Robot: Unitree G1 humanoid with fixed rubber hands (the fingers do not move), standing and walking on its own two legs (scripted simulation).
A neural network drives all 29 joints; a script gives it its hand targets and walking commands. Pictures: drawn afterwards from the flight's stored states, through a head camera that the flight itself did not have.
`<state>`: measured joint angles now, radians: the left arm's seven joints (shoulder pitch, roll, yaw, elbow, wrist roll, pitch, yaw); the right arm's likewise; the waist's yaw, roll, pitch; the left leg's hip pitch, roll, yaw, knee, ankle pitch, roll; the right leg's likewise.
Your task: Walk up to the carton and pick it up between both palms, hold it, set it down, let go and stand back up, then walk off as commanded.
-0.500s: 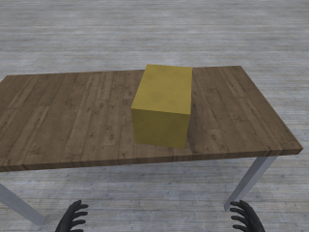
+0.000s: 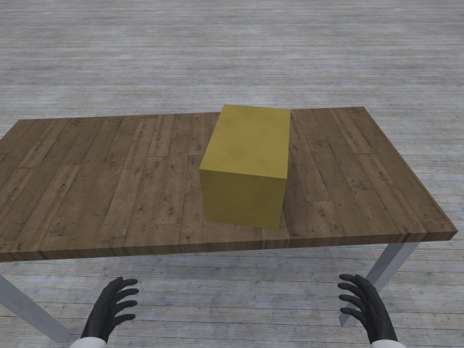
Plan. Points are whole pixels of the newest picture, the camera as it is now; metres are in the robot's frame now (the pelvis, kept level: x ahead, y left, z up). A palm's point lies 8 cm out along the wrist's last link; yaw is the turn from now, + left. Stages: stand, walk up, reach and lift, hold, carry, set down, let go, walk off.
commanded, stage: reach and lift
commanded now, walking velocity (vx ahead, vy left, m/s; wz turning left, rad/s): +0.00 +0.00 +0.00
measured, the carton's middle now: (249, 162) +0.55 -0.01 +0.02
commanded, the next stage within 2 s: none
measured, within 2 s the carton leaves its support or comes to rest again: neither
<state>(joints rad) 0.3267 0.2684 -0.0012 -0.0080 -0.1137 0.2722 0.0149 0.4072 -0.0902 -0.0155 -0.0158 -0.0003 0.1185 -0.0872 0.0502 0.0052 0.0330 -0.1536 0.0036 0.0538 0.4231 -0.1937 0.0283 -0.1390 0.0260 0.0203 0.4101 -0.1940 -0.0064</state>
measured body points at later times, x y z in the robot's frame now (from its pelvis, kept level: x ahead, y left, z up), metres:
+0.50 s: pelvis +0.01 +0.00 +0.00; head -0.01 +0.00 +0.45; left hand +0.22 +0.22 +0.07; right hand +0.22 -0.17 +0.06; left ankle +0.03 +0.10 -0.74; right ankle +0.02 -0.11 -0.74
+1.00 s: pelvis +0.01 +0.00 +0.00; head +0.02 +0.00 +0.45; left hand +0.31 +0.21 +0.08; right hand +0.30 -0.17 +0.08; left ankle +0.03 +0.10 -0.74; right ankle +0.02 -0.11 -0.74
